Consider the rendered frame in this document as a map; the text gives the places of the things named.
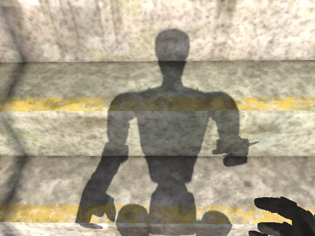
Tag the right robot hand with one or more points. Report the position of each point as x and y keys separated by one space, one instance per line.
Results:
x=303 y=222

